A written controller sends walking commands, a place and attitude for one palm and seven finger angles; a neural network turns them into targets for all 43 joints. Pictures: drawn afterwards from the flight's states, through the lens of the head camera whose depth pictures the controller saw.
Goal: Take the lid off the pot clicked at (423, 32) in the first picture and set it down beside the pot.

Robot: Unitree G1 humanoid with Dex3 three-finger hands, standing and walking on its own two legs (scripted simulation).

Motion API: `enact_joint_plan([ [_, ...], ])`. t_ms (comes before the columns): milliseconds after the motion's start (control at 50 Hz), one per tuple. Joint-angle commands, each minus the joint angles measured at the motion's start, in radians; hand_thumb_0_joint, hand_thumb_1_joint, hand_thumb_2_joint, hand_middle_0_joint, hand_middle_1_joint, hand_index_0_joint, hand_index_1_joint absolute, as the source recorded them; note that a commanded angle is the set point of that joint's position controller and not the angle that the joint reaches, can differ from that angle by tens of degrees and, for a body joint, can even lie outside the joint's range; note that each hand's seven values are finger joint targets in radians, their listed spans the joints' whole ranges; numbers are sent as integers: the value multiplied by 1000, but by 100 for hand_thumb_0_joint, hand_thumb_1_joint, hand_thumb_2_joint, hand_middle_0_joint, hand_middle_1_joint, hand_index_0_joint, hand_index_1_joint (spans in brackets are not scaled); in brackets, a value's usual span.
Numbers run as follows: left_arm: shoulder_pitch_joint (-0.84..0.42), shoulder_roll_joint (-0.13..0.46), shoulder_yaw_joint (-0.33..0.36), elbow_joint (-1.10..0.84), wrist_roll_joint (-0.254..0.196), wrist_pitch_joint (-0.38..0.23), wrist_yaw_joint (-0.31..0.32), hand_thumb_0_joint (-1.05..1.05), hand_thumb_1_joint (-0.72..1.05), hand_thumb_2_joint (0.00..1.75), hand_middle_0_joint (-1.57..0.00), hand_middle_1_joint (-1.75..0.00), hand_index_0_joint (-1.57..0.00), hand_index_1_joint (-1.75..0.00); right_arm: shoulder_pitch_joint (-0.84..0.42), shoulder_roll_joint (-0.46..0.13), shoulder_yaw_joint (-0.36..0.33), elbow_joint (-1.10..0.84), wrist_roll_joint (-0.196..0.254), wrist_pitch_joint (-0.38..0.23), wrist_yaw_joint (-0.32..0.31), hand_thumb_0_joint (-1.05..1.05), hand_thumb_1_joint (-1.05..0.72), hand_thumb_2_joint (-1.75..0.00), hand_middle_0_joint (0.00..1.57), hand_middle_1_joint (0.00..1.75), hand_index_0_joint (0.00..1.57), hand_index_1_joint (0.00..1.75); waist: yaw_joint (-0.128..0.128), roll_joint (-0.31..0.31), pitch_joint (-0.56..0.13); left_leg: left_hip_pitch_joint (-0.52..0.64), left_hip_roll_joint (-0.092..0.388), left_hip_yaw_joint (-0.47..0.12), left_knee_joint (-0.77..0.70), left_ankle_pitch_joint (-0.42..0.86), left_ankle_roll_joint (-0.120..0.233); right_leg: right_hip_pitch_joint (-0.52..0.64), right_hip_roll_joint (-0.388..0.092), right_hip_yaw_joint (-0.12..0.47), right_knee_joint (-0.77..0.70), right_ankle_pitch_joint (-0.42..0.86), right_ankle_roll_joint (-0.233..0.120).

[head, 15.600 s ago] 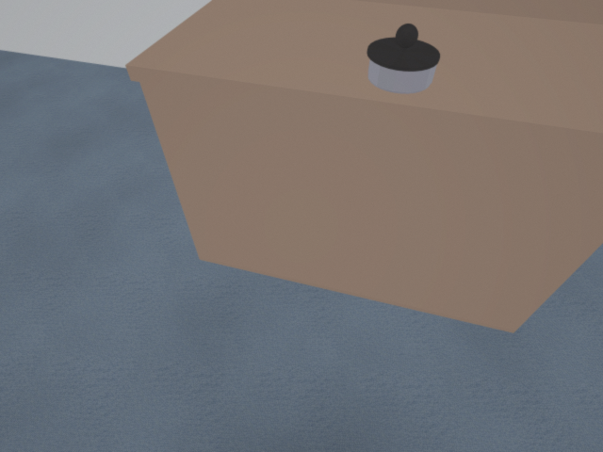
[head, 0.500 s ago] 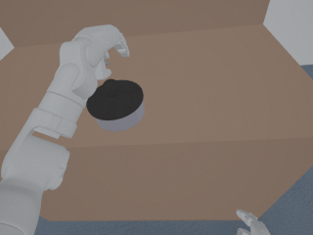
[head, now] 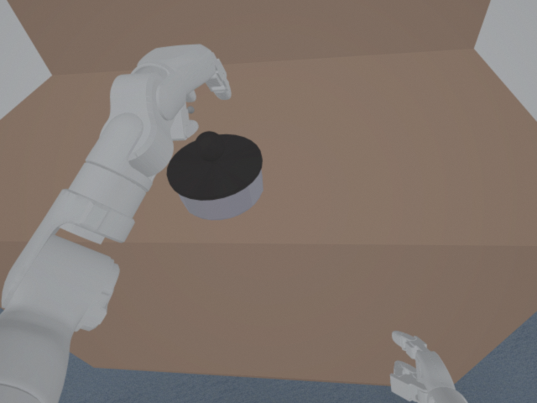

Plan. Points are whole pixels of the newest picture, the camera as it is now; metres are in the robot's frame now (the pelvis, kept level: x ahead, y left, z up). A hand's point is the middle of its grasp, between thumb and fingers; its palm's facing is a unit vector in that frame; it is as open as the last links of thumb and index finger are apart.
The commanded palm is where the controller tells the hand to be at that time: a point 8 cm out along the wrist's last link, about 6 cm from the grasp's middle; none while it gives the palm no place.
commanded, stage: move the open hand above the knob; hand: left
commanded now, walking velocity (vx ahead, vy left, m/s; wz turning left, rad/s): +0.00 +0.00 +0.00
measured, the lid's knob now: (209, 146) +0.46 +0.12 +0.17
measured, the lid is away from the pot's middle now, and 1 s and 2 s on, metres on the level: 0.00 0.00 0.00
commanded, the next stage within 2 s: lower the open fingers around the knob in 0.10 s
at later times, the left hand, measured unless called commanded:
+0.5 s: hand (195, 123) +0.43 +0.12 +0.23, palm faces -0.17 -0.04 -0.98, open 10.0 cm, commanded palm +0.40 +0.13 +0.29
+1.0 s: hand (208, 144) +0.43 +0.11 +0.20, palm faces -0.22 -0.04 -0.97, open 10.0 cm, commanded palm +0.41 +0.12 +0.25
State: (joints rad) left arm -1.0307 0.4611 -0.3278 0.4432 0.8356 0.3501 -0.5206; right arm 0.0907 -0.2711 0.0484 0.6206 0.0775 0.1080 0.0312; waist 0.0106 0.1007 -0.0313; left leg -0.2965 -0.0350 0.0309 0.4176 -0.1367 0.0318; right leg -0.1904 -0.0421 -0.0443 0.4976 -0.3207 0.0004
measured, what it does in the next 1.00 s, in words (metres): stands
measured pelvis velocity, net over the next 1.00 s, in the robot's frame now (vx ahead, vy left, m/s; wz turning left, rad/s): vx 0.00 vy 0.00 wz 0.00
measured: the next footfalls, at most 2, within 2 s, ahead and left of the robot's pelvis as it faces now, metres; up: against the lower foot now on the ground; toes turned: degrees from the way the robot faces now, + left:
none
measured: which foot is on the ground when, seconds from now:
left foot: down 0.00-1.00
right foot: down 0.00-1.00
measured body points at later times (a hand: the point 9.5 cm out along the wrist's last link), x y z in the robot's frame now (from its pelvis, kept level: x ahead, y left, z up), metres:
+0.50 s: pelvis +0.00 +0.00 +0.00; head +0.00 -0.04 +0.45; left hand +0.43 +0.12 +0.29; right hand +0.16 -0.23 -0.12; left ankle +0.05 +0.10 -0.74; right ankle -0.04 -0.12 -0.74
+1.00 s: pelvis +0.00 +0.00 +0.00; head +0.01 -0.05 +0.45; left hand +0.43 +0.11 +0.25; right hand +0.18 -0.23 -0.12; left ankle +0.05 +0.10 -0.74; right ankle -0.04 -0.12 -0.74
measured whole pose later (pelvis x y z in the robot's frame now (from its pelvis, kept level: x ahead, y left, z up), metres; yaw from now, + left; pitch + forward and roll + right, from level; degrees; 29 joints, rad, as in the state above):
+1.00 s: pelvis +0.00 +0.00 +0.00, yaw +0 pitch +1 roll +1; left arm -0.94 0.40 -0.35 0.48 0.82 0.33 -0.48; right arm 0.13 -0.27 0.03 0.63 0.07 0.11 0.03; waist 0.00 0.10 -0.02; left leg -0.30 -0.03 0.03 0.42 -0.14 0.03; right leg -0.18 -0.04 -0.05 0.49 -0.32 0.00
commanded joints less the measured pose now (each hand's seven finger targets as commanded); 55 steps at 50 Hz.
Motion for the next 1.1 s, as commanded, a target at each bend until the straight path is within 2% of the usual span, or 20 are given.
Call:
enact_joint_plan([
  [0,-520,235,155,-148,31,-1,37,0,-41,174,-88,-8,-88,-8,-121,-92,-37,-151,-1,-42,-3,0,-90,-90,20,30,20,30,-9,-156,-359,273,-32,-32,7,177,42,-16,50,8,-68,350,-38],
  [80,-487,225,156,-149,7,-8,35,0,-41,174,-88,-8,-88,-8,-109,-103,-43,-157,-3,-47,-7,0,-90,-90,20,30,20,30,-15,-155,-350,276,-31,-40,17,181,46,-19,47,4,-69,356,-39],
  [100,-523,219,137,-165,29,-7,31,0,-41,174,-88,-8,-88,-8,-118,-89,-36,-158,-2,-48,-6,0,-90,-90,20,30,20,30,-11,-146,-363,279,-34,-37,9,189,43,-16,51,5,-64,354,-39],
  [160,-544,207,124,-111,30,0,31,0,-41,174,-88,-8,-88,-8,-110,-93,-34,-146,2,-49,-11,0,-90,-90,20,30,20,30,-18,-158,-304,257,-32,-40,-5,130,41,-52,55,-2,-74,295,-38],
  [200,-548,241,155,-123,21,-12,34,0,-41,174,-88,-8,-88,-8,-94,-95,-39,-149,-2,-56,-14,0,-90,-90,20,30,20,30,-16,-156,-349,267,-36,-42,-3,124,44,-25,55,4,-77,298,-36],
  [280,-479,200,140,-116,-4,-19,36,0,-41,174,-88,-8,-88,-8,-79,-109,-50,-149,-1,-58,-9,0,-90,-90,20,30,20,30,-20,-138,-356,282,-30,-49,9,162,44,-27,52,-1,-71,322,-42],
  [380,-460,224,168,-135,-7,-25,42,0,-41,174,-88,-8,-88,-8,-71,-111,-55,-155,-4,-57,-6,0,-90,-90,20,30,20,30,-17,-149,-359,281,-30,-53,9,160,48,-18,55,0,-74,326,-42],
  [400,-493,249,177,-148,20,-26,41,0,-41,174,-88,-8,-88,-8,-80,-102,-48,-155,-5,-57,-6,0,-90,-90,20,30,20,30,-11,-149,-369,281,-30,-45,2,171,45,-10,59,5,-70,336,-40],
  [480,-441,183,143,-179,-10,-29,45,0,-41,174,-88,-8,-88,-8,-80,-106,-59,-162,-3,-58,0,0,-90,-90,20,30,20,30,-18,-115,-355,306,-26,-51,13,197,47,-32,57,-2,-71,343,-45],
  [500,-441,233,181,-187,9,-28,47,0,-41,174,-88,-8,-88,-8,-83,-98,-53,-163,-6,-57,1,0,-90,-90,20,30,20,30,-3,-129,-382,298,-28,-50,6,209,44,-1,61,1,-65,356,-43],
  [560,-453,180,129,-111,15,-16,49,0,-41,174,-88,-8,-88,-8,-89,-99,-46,-151,-1,-46,-4,0,-90,-90,20,30,20,30,-20,-157,-284,250,-27,-41,-8,125,40,-55,62,-5,-78,293,-40],
  [580,-431,164,129,-156,-14,-27,55,0,-41,174,-88,-8,-88,-8,-82,-105,-56,-159,-1,-47,-3,0,-90,-90,20,30,20,30,-22,-138,-316,277,-26,-49,1,142,46,-47,58,-5,-82,302,-43],
  [640,-484,218,158,-186,20,-27,64,0,-41,174,-88,-8,-88,-8,-91,-95,-50,-160,-6,-56,-6,0,-90,-90,20,30,20,30,-12,-126,-372,299,-29,-45,7,173,45,-20,59,6,-67,338,-43],
  [780,-418,113,88,-124,-16,-20,71,0,-41,174,-88,-8,-88,-8,-81,-100,-54,-147,-2,-39,-4,0,-90,-90,20,30,20,30,-36,-137,-307,277,-28,-45,9,135,46,-60,60,-5,-84,312,-42],
  [820,-440,194,148,-107,16,-19,79,0,-41,174,-88,-8,-88,-8,-83,-98,-47,-142,-7,-41,-11,0,-90,-90,20,30,20,30,-19,-159,-336,273,-30,-45,3,139,45,-28,63,3,-77,322,-41],
  [860,-475,124,85,-131,14,-20,79,0,-41,174,-88,-8,-88,-8,-90,-89,-47,-143,-5,-47,-8,0,-90,-90,20,30,20,30,-28,-127,-354,300,-31,-52,10,171,42,-44,64,-1,-65,339,-45],
  [900,-449,151,118,-161,13,-25,84,0,-41,174,-88,-8,-88,-8,-79,-91,-53,-143,-9,-45,-3,0,-90,-90,20,30,20,30,-22,-128,-404,325,-27,-53,16,220,43,-14,65,2,-63,377,-44],
  [980,-349,119,115,-63,-14,-17,89,0,-41,174,-88,-8,-88,-8,-64,-106,-57,-132,-7,-29,-2,0,-90,-90,20,30,20,30,-30,-179,-297,254,-28,-46,12,154,44,-37,60,-6,-79,357,-42],
  [1000,-374,157,134,-59,9,-20,90,0,-41,174,-88,-8,-88,-8,-77,-100,-47,-133,-6,-28,-3,0,-90,-90,20,30,20,30,-20,-182,-311,249,-28,-39,0,147,40,-21,63,-1,-76,350,-39],
  [1080,-354,129,116,-115,-7,-30,98,0,-41,174,-88,-8,-88,-8,-73,-103,-60,-146,-9,-31,-6,0,-90,-90,20,30,20,30,-28,-154,-351,288,-27,-43,23,182,48,-16,59,3,-72,382,-41],
])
